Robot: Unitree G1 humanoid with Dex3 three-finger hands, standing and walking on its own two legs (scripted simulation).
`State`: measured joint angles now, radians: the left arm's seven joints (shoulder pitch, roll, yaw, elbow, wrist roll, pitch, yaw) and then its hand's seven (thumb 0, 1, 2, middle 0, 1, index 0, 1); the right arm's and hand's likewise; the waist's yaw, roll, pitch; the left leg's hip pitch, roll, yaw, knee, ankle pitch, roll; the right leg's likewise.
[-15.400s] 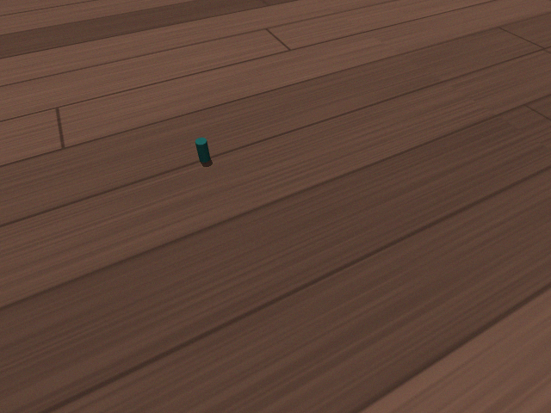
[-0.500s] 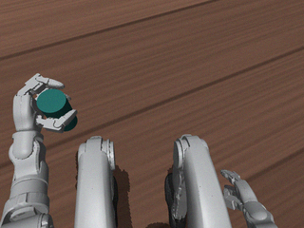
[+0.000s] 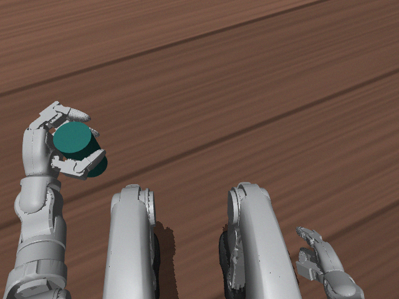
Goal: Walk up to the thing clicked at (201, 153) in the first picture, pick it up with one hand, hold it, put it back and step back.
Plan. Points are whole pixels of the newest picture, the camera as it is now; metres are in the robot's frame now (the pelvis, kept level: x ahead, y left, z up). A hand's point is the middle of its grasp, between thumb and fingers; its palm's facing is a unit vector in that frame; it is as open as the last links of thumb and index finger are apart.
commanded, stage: lift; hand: left
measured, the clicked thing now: (83, 152) +0.38 +0.23 -0.05
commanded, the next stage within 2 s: hold in 1.76 s
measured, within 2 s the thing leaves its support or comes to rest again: neither
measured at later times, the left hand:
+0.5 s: hand (33, 106) +0.38 +0.21 +0.15, palm faces +0.10 -0.99 -0.05, open 9.1 cm
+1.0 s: hand out of the picture +0.38 +0.21 +0.28, palm faces +0.11 -0.99 -0.05, open 9.0 cm
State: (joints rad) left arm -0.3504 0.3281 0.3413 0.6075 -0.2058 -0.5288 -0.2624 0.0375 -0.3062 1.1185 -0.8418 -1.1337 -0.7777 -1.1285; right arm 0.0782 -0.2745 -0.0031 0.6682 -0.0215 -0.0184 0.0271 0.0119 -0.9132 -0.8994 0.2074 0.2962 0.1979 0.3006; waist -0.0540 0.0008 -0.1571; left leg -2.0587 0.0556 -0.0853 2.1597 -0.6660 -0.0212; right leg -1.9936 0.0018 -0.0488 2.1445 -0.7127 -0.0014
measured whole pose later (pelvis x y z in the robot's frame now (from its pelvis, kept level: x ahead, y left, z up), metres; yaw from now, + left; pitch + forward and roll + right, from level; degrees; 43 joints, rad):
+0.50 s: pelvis +0.03 +0.00 +0.13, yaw +2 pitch +30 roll -3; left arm -0.13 0.28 0.22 0.22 -0.22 -0.30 -0.13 0.04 -0.30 1.12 -0.84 -1.14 -0.77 -1.14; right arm 0.10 -0.25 -0.01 0.60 0.04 -0.04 -0.02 0.01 -0.89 -0.89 0.21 0.30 0.20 0.30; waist -0.02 0.03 -0.18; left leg -1.64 0.06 -0.06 1.77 -0.64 -0.02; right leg -1.58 0.00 -0.05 1.74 -0.68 0.00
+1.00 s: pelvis +0.05 +0.01 +0.25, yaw +3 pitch +18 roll -3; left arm -0.08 0.25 0.15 0.31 -0.19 -0.29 -0.09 0.04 -0.31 1.12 -0.85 -1.13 -0.78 -1.12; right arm 0.22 -0.23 0.00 0.63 0.03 -0.07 -0.04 0.01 -0.89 -0.89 0.21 0.30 0.20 0.30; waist -0.04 0.02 -0.14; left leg -1.07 0.05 -0.03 1.29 -0.54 -0.01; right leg -1.01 -0.01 -0.05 1.26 -0.56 0.01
